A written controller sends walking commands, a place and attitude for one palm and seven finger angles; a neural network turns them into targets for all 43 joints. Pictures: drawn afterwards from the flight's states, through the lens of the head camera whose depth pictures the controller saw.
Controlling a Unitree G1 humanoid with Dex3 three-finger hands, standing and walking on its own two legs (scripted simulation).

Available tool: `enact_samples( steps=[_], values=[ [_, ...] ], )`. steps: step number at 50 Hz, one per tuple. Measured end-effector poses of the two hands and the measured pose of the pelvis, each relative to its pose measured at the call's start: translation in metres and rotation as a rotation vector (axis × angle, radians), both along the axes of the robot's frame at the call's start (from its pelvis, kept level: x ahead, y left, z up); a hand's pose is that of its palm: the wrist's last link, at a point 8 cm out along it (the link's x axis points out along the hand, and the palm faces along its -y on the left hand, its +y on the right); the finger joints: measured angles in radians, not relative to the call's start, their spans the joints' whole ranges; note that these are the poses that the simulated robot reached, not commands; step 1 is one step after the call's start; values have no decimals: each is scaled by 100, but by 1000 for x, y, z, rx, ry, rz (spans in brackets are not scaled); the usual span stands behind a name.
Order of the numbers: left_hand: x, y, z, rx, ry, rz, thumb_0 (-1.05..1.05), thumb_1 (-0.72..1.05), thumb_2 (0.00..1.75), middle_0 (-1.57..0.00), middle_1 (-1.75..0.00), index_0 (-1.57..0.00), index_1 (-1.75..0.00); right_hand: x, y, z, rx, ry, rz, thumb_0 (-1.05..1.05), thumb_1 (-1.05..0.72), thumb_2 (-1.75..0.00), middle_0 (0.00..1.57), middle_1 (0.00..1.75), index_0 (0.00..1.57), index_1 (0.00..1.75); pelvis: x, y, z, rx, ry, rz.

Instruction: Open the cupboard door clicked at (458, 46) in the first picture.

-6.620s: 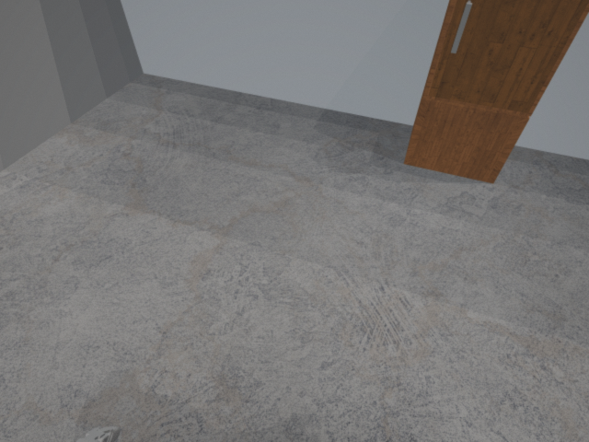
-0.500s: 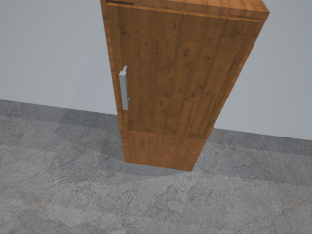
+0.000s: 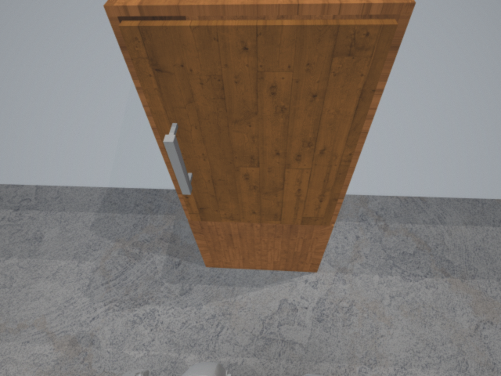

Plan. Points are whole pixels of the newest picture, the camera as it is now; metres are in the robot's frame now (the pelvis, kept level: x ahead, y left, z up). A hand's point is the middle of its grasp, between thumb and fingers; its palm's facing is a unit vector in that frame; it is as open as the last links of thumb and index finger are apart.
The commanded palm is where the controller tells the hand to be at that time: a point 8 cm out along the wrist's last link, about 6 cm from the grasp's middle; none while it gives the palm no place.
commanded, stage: come to a stop and stand still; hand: left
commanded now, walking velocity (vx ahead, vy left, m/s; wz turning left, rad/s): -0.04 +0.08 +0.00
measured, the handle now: (181, 161) +0.54 +0.19 -0.03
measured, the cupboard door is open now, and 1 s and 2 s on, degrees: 0 0 0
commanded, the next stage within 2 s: look again from close up in 1.68 s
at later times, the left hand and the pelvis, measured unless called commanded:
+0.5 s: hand out of the picture -0.06 +0.26 -0.16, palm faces +0.05 -0.96 -0.28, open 7.4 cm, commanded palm none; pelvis -0.07 +0.06 +0.00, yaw +0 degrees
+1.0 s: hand out of the picture -0.12 +0.22 -0.17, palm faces +0.10 -0.98 -0.19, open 7.4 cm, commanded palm none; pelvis -0.12 +0.05 -0.01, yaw +2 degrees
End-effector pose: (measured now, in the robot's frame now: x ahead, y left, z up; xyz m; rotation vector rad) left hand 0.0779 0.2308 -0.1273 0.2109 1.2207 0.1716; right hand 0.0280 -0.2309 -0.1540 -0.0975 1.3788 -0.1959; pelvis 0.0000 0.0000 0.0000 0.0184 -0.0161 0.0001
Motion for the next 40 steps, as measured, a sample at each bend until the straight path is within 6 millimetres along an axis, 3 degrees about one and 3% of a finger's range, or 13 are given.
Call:
enact_samples(
  steps=[5, 10, 18, 21, 28, 34, 40],
  values=[
    [-18, 7, -1, -18, -8, 17, 0, 90, 90, -20, -30, -20, -30, 11, 1, 9, -25, -55, 44, 0, -91, -89, 20, 30, 20, 30, -15, 9, 2, 0, 3, 3],
    [-45, 31, -12, -10, -21, 21, 0, 90, 90, -21, -30, -21, -30, 18, 13, 17, -65, -211, 63, 0, -91, -89, 20, 30, 20, 30, -32, 30, -8, -12, -8, 8],
    [-99, 67, -6, 18, 0, 28, 1, 90, 90, -20, -30, -20, -30, 0, 51, 17, -14, -308, 96, 0, -91, -89, 20, 30, 20, 30, -57, 50, -9, 6, -56, -26],
    [-123, 72, -1, 28, 24, 34, 1, 91, 90, -20, -30, -20, -30, -12, 62, 12, 19, -295, 101, 0, -91, -89, 20, 30, 20, 30, -66, 54, -8, 5, -60, -20],
    [-166, 73, 2, 13, 86, 67, 1, 91, 90, -20, -30, -20, -30, -59, 61, 10, 7, -203, 98, 0, -93, -89, 20, 30, 21, 30, -81, 61, -1, -5, -44, 3],
    [-185, 64, -2, -19, 106, 86, 1, 91, 90, -20, -30, -20, -30, -102, 57, 6, -3, -88, 90, 0, -91, -89, 20, 30, 20, 30, -92, 63, 0, -6, -49, 17],
    [-196, 52, -7, -50, 113, 94, 1, 91, 90, -20, -30, -20, -30, -122, 56, 4, -4, -48, 81, 0, -91, -89, 20, 30, 20, 30, -101, 61, -1, -1, -53, 26]
  ],
)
